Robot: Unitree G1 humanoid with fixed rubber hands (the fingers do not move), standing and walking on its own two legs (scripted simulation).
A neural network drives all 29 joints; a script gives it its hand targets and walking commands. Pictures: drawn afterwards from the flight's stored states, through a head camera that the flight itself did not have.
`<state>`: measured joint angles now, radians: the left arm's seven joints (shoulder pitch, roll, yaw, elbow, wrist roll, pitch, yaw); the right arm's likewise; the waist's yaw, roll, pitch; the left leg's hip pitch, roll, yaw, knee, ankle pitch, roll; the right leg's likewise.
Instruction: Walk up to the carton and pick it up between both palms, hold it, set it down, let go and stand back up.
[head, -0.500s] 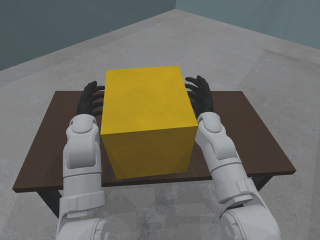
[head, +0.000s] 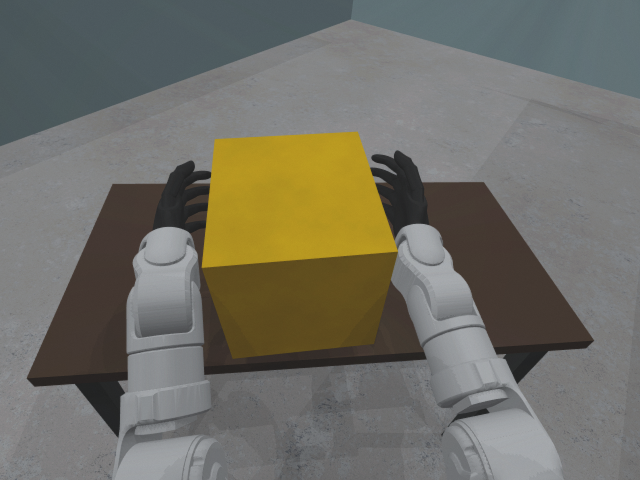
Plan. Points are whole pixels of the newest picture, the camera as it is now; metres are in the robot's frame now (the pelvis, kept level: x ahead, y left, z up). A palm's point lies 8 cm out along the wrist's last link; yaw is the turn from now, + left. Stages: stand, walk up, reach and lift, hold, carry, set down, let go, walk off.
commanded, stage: hold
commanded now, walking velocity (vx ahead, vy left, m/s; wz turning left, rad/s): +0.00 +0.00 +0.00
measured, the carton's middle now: (296, 243) +0.37 +0.01 +0.13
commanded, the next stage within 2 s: set down in 0.24 s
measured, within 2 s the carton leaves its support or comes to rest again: neither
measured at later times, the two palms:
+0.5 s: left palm (181, 221) +0.37 +0.14 +0.17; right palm (413, 212) +0.36 -0.13 +0.19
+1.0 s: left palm (195, 234) +0.41 +0.14 +0.11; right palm (401, 235) +0.38 -0.13 +0.13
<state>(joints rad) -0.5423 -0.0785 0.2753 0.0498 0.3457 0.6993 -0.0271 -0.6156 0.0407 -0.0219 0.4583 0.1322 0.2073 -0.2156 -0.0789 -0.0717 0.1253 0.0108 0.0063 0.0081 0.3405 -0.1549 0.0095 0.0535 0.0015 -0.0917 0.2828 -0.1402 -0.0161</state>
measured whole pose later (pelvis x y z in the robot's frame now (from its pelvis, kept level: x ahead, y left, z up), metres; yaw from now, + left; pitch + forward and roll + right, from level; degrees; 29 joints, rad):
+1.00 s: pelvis +0.03 +0.01 +0.00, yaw +0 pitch -8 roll -1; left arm -0.55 -0.05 0.25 0.36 0.32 0.33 -0.03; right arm -0.54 0.09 -0.13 0.62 -0.01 -0.14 -0.21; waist -0.08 -0.09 0.14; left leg -0.02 0.00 0.02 0.37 -0.20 0.03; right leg 0.05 0.00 -0.09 0.24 -0.15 0.00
